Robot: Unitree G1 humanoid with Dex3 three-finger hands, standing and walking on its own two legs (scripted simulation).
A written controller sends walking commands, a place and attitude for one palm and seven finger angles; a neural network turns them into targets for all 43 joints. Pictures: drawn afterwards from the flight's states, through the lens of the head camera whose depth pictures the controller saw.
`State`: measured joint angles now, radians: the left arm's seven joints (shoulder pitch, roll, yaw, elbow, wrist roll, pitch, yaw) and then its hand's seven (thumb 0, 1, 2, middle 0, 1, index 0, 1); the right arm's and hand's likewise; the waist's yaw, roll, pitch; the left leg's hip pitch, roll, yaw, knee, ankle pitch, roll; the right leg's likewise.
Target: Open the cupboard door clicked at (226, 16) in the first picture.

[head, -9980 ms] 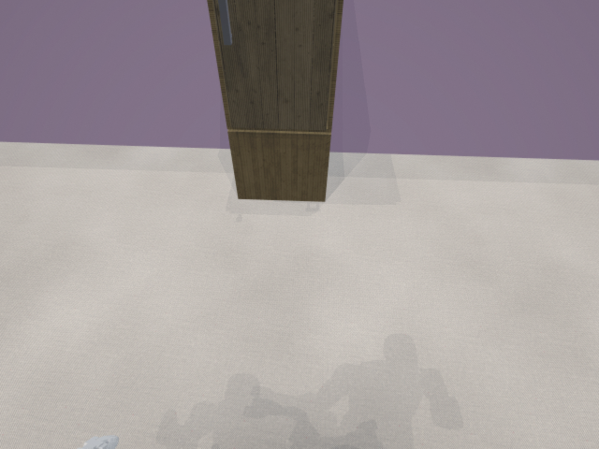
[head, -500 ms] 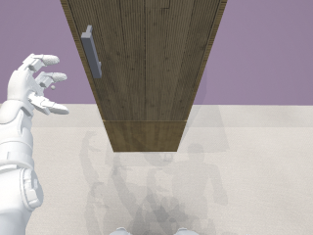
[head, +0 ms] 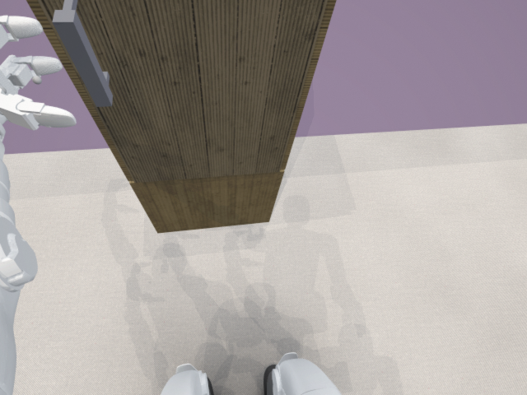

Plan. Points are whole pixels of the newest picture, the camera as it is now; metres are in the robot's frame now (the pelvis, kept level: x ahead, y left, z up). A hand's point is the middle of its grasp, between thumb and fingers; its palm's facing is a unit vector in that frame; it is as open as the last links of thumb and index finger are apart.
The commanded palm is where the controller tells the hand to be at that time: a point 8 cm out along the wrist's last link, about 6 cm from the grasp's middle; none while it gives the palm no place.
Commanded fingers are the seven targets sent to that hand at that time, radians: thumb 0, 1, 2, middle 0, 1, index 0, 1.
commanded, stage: move the hooked fingers beside the handle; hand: left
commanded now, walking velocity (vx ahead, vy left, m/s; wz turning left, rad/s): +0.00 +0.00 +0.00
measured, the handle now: (88, 54) +0.59 +0.18 +0.11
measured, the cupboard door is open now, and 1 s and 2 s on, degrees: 0 0 0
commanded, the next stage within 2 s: slide the fingers in behind the handle in 1.88 s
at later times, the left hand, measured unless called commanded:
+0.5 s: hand (37, 77) +0.55 +0.24 +0.11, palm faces +0.01 -1.00 +0.01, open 14.0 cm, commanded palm +0.52 +0.28 +0.11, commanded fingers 0.00 -0.50 0.30 -0.30 -1.20 -0.30 -1.20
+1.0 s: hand (42, 77) +0.55 +0.24 +0.11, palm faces +0.02 -1.00 +0.00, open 14.0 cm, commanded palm +0.53 +0.29 +0.11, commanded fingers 0.00 -0.50 0.30 -0.30 -1.20 -0.30 -1.20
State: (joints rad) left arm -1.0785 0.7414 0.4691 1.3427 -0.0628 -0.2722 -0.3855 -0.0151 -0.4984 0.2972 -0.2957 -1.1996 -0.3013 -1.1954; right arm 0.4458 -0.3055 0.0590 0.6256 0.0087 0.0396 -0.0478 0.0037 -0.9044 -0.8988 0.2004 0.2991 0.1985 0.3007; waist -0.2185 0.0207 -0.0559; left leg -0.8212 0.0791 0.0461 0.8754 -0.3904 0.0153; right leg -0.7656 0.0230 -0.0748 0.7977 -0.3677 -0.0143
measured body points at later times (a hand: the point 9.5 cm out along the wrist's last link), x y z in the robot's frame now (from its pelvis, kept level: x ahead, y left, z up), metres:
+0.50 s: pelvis +0.03 +0.01 +0.00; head +0.16 +0.04 +0.43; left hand +0.54 +0.30 +0.11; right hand -0.01 -0.25 -0.10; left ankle +0.01 +0.11 -0.69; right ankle +0.00 -0.11 -0.69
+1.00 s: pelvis +0.00 +0.00 -0.01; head +0.15 +0.03 +0.42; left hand +0.54 +0.29 +0.11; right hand -0.03 -0.27 -0.10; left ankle +0.01 +0.11 -0.69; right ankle +0.00 -0.11 -0.69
